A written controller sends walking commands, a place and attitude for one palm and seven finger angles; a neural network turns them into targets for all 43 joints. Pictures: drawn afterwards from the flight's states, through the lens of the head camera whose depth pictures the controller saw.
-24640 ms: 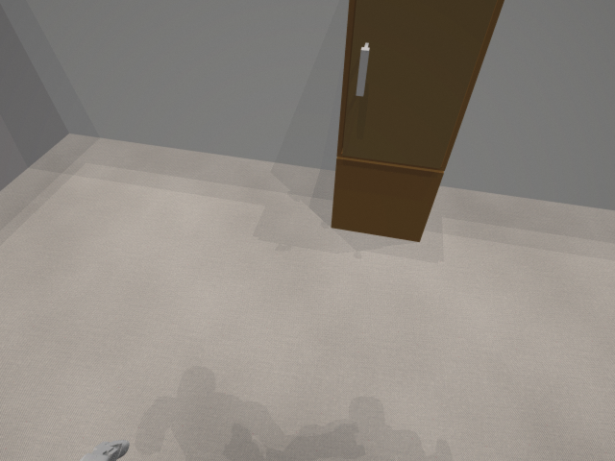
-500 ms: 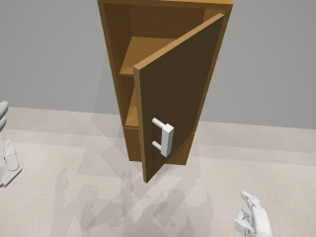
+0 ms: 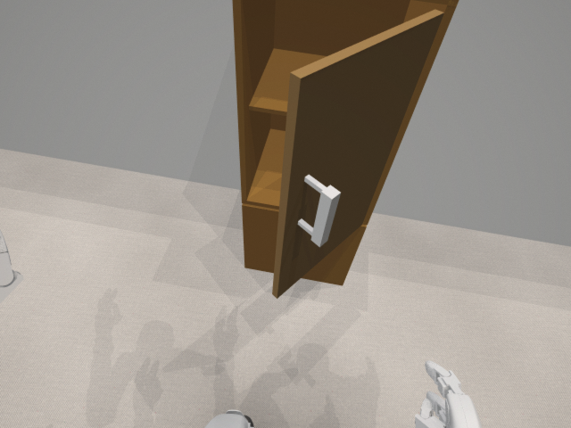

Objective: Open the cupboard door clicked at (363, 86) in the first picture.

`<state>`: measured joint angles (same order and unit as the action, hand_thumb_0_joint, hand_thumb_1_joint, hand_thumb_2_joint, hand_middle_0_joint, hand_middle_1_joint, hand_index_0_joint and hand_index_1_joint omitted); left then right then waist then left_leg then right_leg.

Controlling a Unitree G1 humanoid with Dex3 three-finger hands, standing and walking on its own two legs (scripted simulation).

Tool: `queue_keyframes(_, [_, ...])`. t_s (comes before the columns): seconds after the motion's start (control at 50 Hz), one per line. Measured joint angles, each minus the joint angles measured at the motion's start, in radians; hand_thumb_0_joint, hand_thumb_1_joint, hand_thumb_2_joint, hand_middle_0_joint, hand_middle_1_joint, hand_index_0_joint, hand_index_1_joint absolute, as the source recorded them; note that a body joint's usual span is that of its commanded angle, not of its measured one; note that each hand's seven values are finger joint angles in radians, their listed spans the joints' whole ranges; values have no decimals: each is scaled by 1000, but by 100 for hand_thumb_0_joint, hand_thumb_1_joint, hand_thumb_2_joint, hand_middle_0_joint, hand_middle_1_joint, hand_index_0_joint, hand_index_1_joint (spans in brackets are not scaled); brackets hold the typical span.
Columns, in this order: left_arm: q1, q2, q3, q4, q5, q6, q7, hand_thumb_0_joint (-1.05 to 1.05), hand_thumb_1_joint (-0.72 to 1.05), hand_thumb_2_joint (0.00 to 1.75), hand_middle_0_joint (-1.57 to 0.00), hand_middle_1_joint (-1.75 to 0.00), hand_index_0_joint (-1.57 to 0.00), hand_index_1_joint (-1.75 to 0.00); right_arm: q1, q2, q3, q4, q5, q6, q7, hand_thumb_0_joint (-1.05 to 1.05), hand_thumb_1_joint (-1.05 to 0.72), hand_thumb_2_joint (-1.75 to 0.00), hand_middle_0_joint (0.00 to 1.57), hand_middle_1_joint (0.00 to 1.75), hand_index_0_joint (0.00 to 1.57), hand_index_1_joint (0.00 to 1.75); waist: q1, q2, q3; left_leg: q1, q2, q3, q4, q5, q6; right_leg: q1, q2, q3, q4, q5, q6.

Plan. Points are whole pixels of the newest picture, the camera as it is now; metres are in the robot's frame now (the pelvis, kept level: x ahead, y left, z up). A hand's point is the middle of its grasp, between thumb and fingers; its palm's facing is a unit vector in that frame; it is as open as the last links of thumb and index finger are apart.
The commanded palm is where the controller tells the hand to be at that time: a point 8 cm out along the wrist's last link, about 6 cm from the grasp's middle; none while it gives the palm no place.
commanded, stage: step back with the hand held close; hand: left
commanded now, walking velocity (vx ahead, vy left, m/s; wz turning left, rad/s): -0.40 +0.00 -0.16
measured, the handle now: (315, 211) +0.47 -0.03 +0.00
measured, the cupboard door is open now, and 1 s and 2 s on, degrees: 54 54 54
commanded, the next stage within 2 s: stop stepping back and stand still in 0.26 s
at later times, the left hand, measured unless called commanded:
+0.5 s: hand out of the picture +0.11 +0.23 +0.18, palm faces +0.21 -0.83 -0.52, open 7.4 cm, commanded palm +0.06 +0.28 +0.19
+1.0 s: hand out of the picture +0.04 +0.23 +0.18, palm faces +0.35 -0.79 -0.50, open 7.4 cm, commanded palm -0.02 +0.27 +0.19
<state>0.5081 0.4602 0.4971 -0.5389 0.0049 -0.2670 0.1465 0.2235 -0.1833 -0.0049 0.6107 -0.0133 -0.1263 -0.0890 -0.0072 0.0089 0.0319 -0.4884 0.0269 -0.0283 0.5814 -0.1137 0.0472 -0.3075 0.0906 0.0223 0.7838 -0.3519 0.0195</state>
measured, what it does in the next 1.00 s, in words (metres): walks backwards: right foot, then left foot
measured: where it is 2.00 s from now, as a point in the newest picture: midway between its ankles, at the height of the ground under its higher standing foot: outside the picture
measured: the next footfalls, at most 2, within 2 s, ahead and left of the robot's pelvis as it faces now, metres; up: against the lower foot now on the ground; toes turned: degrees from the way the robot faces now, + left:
right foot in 0.04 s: -0.06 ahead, -0.11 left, +0.00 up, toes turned +1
left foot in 0.20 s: +0.05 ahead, +0.08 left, +0.00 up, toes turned -1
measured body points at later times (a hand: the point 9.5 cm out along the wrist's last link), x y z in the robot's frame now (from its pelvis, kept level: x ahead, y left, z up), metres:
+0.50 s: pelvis -0.11 +0.00 +0.02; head -0.08 +0.02 +0.47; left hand +0.10 +0.28 +0.21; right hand +0.07 -0.25 -0.03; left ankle +0.01 +0.08 -0.72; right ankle -0.16 -0.11 -0.68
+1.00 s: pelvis -0.19 -0.01 +0.00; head -0.20 -0.01 +0.45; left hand +0.02 +0.27 +0.20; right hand -0.09 -0.26 -0.09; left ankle -0.19 +0.13 -0.72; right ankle -0.18 -0.09 -0.72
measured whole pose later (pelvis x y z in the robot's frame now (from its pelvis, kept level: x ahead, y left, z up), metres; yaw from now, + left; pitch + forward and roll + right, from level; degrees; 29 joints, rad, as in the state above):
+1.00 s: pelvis -0.19 -0.01 +0.00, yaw -5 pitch -2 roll +1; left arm 0.54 0.43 0.43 -0.43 -0.01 -0.19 0.15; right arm 0.30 -0.19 0.01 0.66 -0.01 -0.17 -0.09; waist -0.05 -0.02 -0.02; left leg -0.22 0.05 0.07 0.58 -0.33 -0.03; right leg -0.29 0.00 -0.08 0.62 -0.30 -0.04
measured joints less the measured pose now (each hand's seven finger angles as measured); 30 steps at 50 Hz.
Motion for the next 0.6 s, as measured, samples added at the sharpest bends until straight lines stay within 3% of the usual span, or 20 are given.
queue_keyframes(0.06, [40, -9, 26, -5, -24, 0, 4, 1, 89, 90, -21, -30, -21, -30, -24, 11, 10, -2, -8, -18, 17, 2, -90, -90, 21, 30, 20, 30, 28, -28, -39, -58, 2, 42, -27, 39, -24, 113, -15, 11, -189, -97, -40])
queue_keyframes(0.1, [27, -53, -6, 7, -32, 0, 2, 1, 89, 90, -21, -30, -21, -30, -80, -4, 9, 15, -11, -22, 24, 2, -90, -90, 21, 30, 20, 30, 47, 2, -7, -74, 26, 48, -40, 59, -38, 106, 5, 24, -245, -97, -69])
queue_keyframes(0.14, [11, -75, -64, 23, -29, 9, -3, 1, 89, 90, -21, -30, -21, -30, -110, -14, 7, 41, -6, -12, 23, 1, -90, -90, 21, 30, 20, 30, 51, 20, 22, -44, 26, 50, -27, 26, -48, 114, 10, 25, -265, -14, -51])
queue_keyframes(0.2, [19, -44, -102, 13, -22, 31, -19, 1, 89, 90, -21, -30, -21, -30, -100, -4, 15, 49, 11, 11, 11, 2, -90, -90, 21, 30, 20, 30, 46, -21, -14, 32, -16, 74, 28, -61, -47, 116, -13, 40, -305, 12, -39])
queue_keyframes(0.24, [21, -11, -92, -3, -25, 43, -28, 1, 89, 90, -21, -30, -21, -30, -96, -4, 22, 29, 14, 24, -2, 2, -90, -90, 21, 30, 20, 30, 29, -38, -31, 85, -28, 74, -48, -102, -12, 103, -14, 37, -316, 29, -37])
queue_keyframes(0.26, [6, 4, -84, -5, -29, 50, -31, 1, 89, 90, -21, -30, -21, -30, -107, -4, 22, 21, 15, 29, -7, 2, -90, -90, 21, 30, 20, 30, 20, -48, -19, 94, -32, 74, -81, -65, 16, 91, -17, 33, -306, 47, -31])
queue_keyframes(0.28, [-10, 19, -75, -7, -32, 58, -31, 1, 88, 90, -21, -30, -21, -30, -122, -6, 22, 11, 15, 32, -7, 2, -90, -90, 21, 30, 20, 30, 19, -55, 1, 106, -31, 79, -112, -31, 20, 69, -19, 28, -272, 72, -21])
queue_keyframes(0.36, [-1, 56, -48, -18, -56, 77, -43, 1, 89, 90, -21, -30, -21, -30, -158, -11, 9, -30, -1, 8, 23, 2, -90, -90, 21, 30, 20, 30, 13, -43, 46, 146, -6, 100, -210, 45, 9, -56, -1, 19, 11, -120, -13])
queue_keyframes(0.44, [92, 47, -48, -71, -68, 106, -36, 1, 89, 90, -21, -30, -21, -30, -139, -7, 7, -55, 5, -10, 37, 1, -90, -90, 21, 30, 20, 30, 13, -29, 38, 160, 20, 124, -251, 93, 9, -77, -24, -20, 88, -99, 3])
queue_keyframes(0.52, [136, 34, -60, -64, -65, 135, -16, 1, 89, 90, -21, -30, -21, -30, -77, 2, 15, -57, 1, -9, 19, 1, -90, -90, 21, 30, 20, 30, 2, -35, -1, 150, 15, 119, -281, 103, -4, 18, -54, -67, -43, -126, -12])
queue_keyframes(0.56, [128, 32, -59, -40, -60, 145, -2, 1, 89, 90, -21, -30, -21, -30, -44, 8, 17, -50, -2, -2, 12, 1, -90, -90, 21, 30, 20, 30, -6, -52, -22, 113, -1, 119, -253, 23, -24, 103, -62, -87, -197, -153, -35])
queue_keyframes(0.58, [127, 38, -47, -40, -58, 148, 5, 1, 89, 90, -21, -30, -21, -30, -32, 10, 21, -50, -2, 2, 11, 1, -90, -90, 21, 30, 20, 30, -3, -79, -35, 69, -18, 133, -197, -62, -40, 132, -76, -68, -292, -172, -62])
queue_keyframes(0.6, [114, 22, -51, -37, -57, 149, 8, 1, 89, 90, -21, -30, -21, -30, -33, 0, 21, -36, -3, 7, 10, 1, -90, -90, 21, 30, 20, 30, 11, -76, -32, 19, -20, 117, -93, -127, -53, 115, -76, -62, -315, -73, -80])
